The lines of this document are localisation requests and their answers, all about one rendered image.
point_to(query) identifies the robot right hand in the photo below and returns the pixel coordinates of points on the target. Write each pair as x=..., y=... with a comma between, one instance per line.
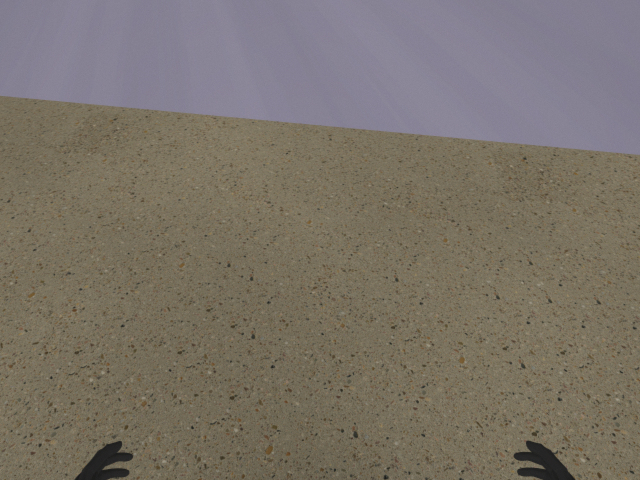
x=554, y=469

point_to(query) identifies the robot left hand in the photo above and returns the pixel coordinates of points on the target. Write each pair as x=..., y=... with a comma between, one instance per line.
x=104, y=457

